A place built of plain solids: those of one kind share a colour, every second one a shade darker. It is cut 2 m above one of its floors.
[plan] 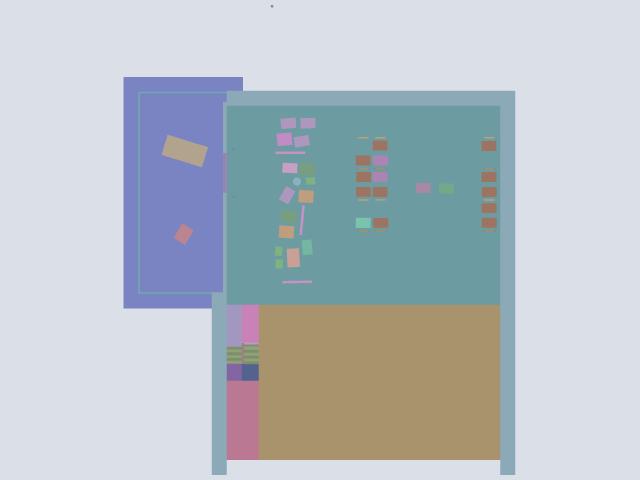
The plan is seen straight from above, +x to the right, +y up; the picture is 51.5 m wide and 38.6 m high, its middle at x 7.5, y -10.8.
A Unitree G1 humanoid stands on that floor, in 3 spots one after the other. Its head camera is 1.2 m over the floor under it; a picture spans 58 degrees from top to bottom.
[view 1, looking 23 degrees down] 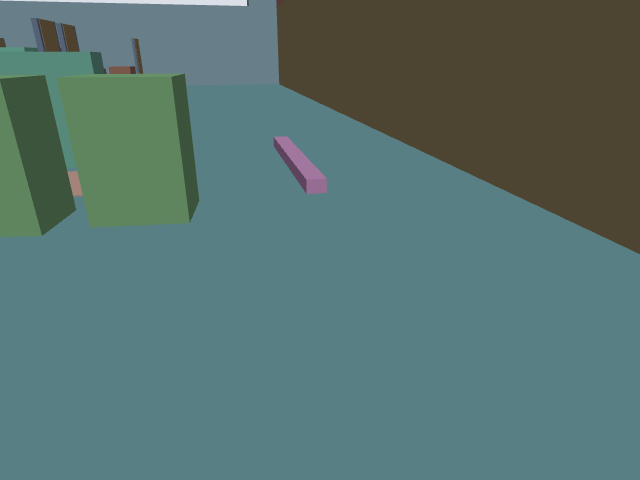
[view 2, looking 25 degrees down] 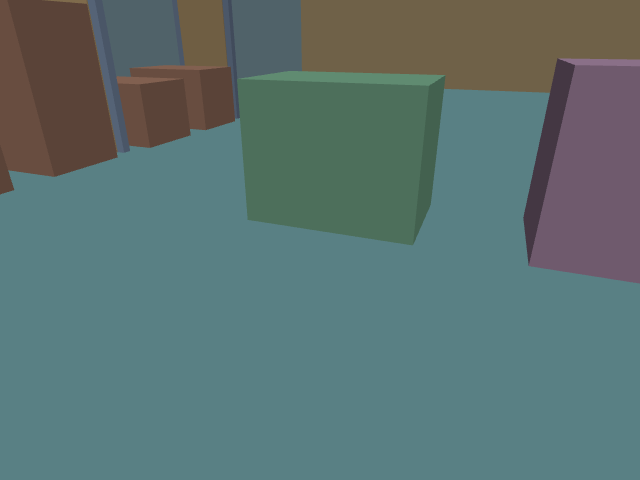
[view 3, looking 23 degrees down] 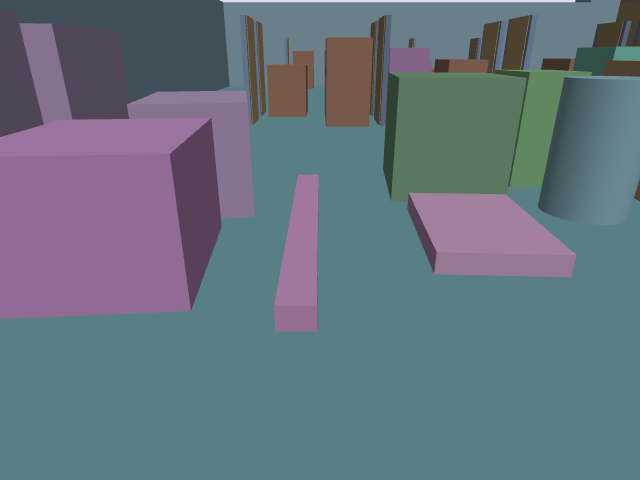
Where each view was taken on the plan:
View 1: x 0.60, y -13.40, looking -12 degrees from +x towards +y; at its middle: floor_hall_concrete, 3.07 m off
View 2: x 16.73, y -3.73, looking -69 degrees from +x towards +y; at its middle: floor_hall_concrete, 2.84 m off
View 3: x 2.20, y -3.90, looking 0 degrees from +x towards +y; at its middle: floor_hall_concrete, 3.07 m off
